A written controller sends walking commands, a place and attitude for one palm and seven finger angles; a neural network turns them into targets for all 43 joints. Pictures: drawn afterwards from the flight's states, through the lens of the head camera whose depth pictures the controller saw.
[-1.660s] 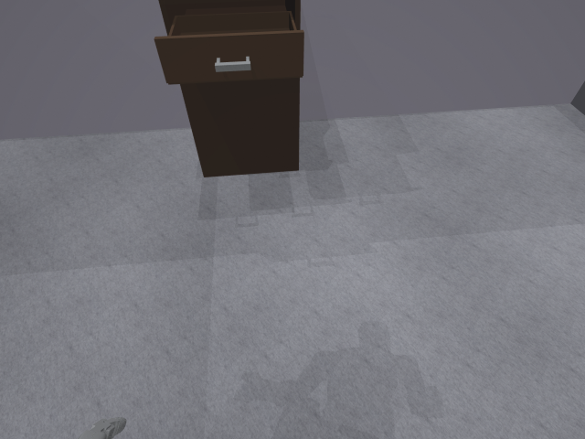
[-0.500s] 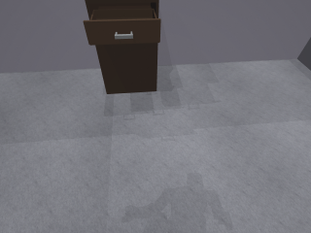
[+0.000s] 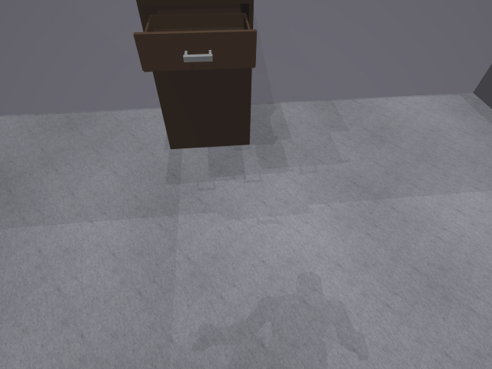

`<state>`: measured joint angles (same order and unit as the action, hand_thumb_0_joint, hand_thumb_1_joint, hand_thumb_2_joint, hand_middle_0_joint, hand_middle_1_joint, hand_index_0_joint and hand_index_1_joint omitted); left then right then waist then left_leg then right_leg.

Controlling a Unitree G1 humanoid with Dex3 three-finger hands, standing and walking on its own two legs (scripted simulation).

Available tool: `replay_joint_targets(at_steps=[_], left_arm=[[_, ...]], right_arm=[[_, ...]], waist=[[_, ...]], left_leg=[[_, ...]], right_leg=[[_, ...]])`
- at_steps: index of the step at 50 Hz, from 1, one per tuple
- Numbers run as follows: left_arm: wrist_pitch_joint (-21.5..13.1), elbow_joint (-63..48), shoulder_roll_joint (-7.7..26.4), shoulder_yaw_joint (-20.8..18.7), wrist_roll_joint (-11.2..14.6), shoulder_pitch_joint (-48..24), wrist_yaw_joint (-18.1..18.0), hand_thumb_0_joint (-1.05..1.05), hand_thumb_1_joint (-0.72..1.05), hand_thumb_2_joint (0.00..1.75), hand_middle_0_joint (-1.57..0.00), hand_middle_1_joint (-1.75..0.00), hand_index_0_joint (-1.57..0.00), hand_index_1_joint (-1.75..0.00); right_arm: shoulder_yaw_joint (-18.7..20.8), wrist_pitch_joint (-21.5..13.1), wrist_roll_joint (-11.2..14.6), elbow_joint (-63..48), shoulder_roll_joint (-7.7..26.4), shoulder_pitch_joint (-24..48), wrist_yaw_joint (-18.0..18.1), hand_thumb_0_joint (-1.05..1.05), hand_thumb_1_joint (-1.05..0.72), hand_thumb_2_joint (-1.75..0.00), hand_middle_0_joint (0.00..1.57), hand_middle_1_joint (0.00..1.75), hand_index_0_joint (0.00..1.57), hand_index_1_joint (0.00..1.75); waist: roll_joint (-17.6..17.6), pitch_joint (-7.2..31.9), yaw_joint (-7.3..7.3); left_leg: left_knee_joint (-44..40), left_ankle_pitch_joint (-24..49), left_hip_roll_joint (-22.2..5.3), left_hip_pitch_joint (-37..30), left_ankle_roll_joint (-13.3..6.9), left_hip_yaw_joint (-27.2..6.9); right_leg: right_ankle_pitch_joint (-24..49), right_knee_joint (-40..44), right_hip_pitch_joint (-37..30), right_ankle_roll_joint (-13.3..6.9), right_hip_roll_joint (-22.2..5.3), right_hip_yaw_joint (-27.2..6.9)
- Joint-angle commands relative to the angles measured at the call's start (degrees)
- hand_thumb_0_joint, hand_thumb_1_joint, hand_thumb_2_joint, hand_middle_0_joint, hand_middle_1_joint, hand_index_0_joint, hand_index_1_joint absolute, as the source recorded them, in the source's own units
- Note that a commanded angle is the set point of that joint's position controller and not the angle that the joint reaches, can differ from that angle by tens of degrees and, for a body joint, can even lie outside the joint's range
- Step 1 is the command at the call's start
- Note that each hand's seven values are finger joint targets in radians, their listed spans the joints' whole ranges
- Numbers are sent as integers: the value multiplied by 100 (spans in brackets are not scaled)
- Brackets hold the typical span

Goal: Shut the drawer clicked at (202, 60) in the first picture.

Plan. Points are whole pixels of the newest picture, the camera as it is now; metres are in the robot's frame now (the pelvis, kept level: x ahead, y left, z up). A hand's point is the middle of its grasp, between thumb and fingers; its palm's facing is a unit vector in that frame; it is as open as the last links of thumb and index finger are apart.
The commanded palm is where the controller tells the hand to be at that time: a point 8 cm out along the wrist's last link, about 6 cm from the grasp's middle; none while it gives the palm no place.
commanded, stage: walk to a spot facing it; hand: left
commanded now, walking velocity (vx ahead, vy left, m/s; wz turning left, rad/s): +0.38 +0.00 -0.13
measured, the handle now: (198, 55) +1.17 +0.25 -0.04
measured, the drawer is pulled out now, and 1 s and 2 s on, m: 0.30 0.30 0.30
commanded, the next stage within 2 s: turn to face it in 1.38 s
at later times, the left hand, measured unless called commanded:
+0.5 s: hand out of the picture +0.15 +0.18 -0.19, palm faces -0.10 -0.98 -0.15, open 7.4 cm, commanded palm none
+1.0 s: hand (197, 296) +0.31 +0.13 -0.19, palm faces +0.05 -0.99 -0.14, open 7.3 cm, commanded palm none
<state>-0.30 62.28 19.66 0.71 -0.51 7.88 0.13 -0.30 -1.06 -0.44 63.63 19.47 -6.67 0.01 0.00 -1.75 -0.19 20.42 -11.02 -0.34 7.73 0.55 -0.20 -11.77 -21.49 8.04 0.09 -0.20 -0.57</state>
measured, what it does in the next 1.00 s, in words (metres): walks ahead: right foot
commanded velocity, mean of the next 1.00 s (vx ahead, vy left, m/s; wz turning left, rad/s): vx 0.38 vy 0.00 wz -0.01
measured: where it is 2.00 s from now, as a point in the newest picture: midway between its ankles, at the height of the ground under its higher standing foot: (267, 269)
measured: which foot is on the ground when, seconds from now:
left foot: down 0.00-0.62, up 0.64-1.00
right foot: down 0.00-0.30, up 0.32-0.58, down 0.60-1.00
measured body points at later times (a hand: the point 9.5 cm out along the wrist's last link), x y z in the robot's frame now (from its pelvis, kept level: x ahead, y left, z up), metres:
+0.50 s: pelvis +0.12 +0.00 -0.01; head +0.15 +0.00 +0.44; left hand +0.16 +0.23 -0.17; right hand -0.01 -0.20 -0.16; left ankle +0.00 +0.13 -0.75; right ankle +0.15 -0.13 -0.70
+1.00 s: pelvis +0.34 -0.04 -0.01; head +0.34 -0.02 +0.44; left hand +0.31 +0.18 -0.18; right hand +0.43 -0.27 -0.15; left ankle +0.45 +0.08 -0.72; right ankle +0.26 -0.14 -0.75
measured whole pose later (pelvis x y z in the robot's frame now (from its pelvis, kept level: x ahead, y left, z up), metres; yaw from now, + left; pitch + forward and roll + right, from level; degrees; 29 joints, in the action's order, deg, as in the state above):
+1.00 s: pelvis +0.34 -0.04 -0.01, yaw -1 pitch -1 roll -3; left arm -3.9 63.5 9.2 -2.0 -1.5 21.3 -0.3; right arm 3.1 -2.2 -1.2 58.0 9.2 -9.3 -1.6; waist 0.0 -0.9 -1.6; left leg 41.8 -12.0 -7.7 28.9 -0.1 6.5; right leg -19.5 -23.3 2.7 0.0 -0.7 11.9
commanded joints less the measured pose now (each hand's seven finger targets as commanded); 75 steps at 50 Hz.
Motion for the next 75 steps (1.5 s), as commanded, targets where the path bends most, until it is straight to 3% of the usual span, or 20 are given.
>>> replay_joint_targets(at_steps=[1,7,12,15,17,22,28,29,30,31,32,39,48,51,52,53,54,57,62,75], left_arm=[[2,-156,452,-85,-15,236,-100,0,90,90,-20,-30,-20,-30],[86,-224,582,-247,-89,735,28,0,90,90,-20,-30,-20,-30],[-62,-257,399,-336,-32,1075,31,0,90,90,-20,-30,-20,-30],[-120,-477,-162,-291,-65,628,58,0,90,90,-20,-30,-20,-30],[-248,-828,-136,-293,-83,-100,26,0,90,90,-20,-30,-20,-30],[-200,-782,-588,-327,-51,-79,195,0,90,90,-20,-30,-20,-30],[-201,-385,-616,-427,-74,1138,172,0,90,90,-20,-30,-20,-30],[-250,-174,-361,-506,-110,1874,128,0,90,90,-20,-30,-20,-30],[-335,-9,163,-656,-156,2544,39,0,90,90,-20,-30,-20,-30],[-353,41,680,-765,-98,2807,-21,0,90,90,-20,-30,-20,-30],[-302,-49,602,-752,9,2408,-55,0,90,90,-20,-30,-20,-30],[-405,-261,-377,-408,-116,998,-98,0,90,90,-20,-30,-20,-30],[-444,-48,-198,-443,-117,1651,-92,0,90,90,-20,-30,-20,-30],[-420,-40,-177,-460,-83,1601,-96,0,90,90,-20,-30,-20,-30],[-409,-85,-326,-436,-61,1616,-68,0,90,90,-20,-30,-20,-30],[-401,-238,-691,-392,8,1752,-6,0,90,90,-20,-30,-20,-30],[-409,-445,-511,-396,-46,1357,-20,0,90,90,-20,-30,-20,-30],[-339,-309,-592,-449,-87,1002,58,0,90,90,-20,-30,-20,-30],[-71,-142,-949,-450,-151,1434,69,0,90,90,-20,-30,-20,-30],[-45,-731,-914,-421,-103,-91,114,0,90,90,-20,-30,-20,-30]], right_arm=[[45,11,-47,-193,423,-156,41,0,-90,-90,20,30,20,30],[135,80,-120,-286,364,-480,-8,0,-90,-90,20,30,20,30],[169,-118,-71,-290,132,-1023,21,0,-90,-90,20,30,20,30],[325,-213,-102,19,476,-2048,81,0,-90,-90,20,30,20,30],[342,-314,-94,261,351,-2912,175,0,-90,-90,20,30,20,30],[302,-412,-115,126,-5,-2265,232,0,-90,-90,20,30,20,30],[334,-396,-24,260,1,-2108,212,0,-90,-90,20,30,20,30],[340,-399,5,238,-42,-2056,178,0,-90,-90,20,30,20,30],[289,-405,44,177,-346,-2183,105,0,-90,-90,20,30,20,30],[260,-411,62,13,-694,-2391,108,0,-90,-90,20,30,20,30],[295,-341,55,-121,-573,-1857,104,0,-90,-90,20,30,20,30],[332,-11,-114,-93,-1000,-1930,-20,0,-90,-90,20,30,20,30],[326,-174,-73,-828,-919,-316,-202,0,-90,-90,20,30,20,30],[404,-263,-116,-618,-642,-1106,-133,0,-90,-90,20,30,20,30],[512,-299,-146,-387,-230,-2016,-78,0,-90,-90,20,30,20,30],[689,-319,-200,-237,481,-2665,-13,0,-90,-90,20,30,20,30],[665,-255,-109,-178,526,-2796,45,0,-90,-90,20,30,20,30],[459,-326,-69,-481,-263,-1518,102,0,-90,-90,20,30,20,30],[389,-477,-50,-394,-632,-1413,151,0,-90,-90,20,30,20,30],[371,-325,-133,51,-446,-2121,182,0,-90,-90,20,30,20,30]], waist=[[63,414,5],[460,-630,-64],[261,-333,82],[-1295,-570,503],[-1218,-847,766],[-654,-784,289],[-567,15,-427],[-295,311,-763],[710,843,-1011],[1734,1407,-831],[874,866,-801],[510,-387,262],[475,-544,-137],[98,-89,318],[-692,476,670],[-2177,888,783],[-1833,814,818],[-433,-177,322],[-397,-110,-79],[-595,-732,249]], left_leg=[[-180,-36,-590,-129,-98,-384],[427,-2183,-287,1002,-167,-160],[791,-1347,-361,636,-262,-48],[-493,-1311,-1604,-704,-891,-1725],[-656,1064,-2333,-1769,-1468,-2481],[-696,1418,-1790,-927,-1090,-878],[722,3333,-1178,-55,-638,386],[1691,3074,-948,376,-464,573],[3364,1393,-658,1460,-291,719],[5218,-1925,-85,2394,-165,525],[5869,-1909,-369,2669,-302,17],[4647,-429,-905,2117,-66,221],[1964,-116,-655,1997,-90,766],[1105,-32,-317,344,-242,998],[774,-183,-682,-977,-445,348],[-43,-270,-2269,-1967,-1015,-1948],[-571,-364,-2661,-1911,-1320,-2661],[-885,-538,-2234,-272,-1017,-1457],[-1038,755,-1661,48,-830,94],[-414,2519,-1848,-701,-838,1026]], right_leg=[[-343,351,86,-80,-613,-533],[-2748,589,784,-427,-644,-1179],[-1696,5,664,-663,-693,-1174],[-1192,-2336,2372,-261,187,240],[-1898,-3848,3958,-172,-150,21],[-1300,-3117,3086,-126,-608,299],[248,-1374,56,-355,95,1167],[371,-1185,-916,-407,55,1043],[-298,-746,-2037,-766,-1111,-293],[-781,258,-2351,-1347,-2672,-2993],[-1491,802,-1730,-1456,-2743,-3222],[-646,1155,1219,-779,-1649,-178],[528,865,83,-812,-1625,198],[1614,-504,257,-624,-1367,590],[1355,-1918,872,-395,-976,918],[-1324,-3900,2335,-60,-128,1271],[-2130,-4930,2916,-128,-85,540],[-861,-5325,3023,-109,-760,139],[4,-4638,2698,80,-808,165],[72,-1685,2359,-167,-508,727]])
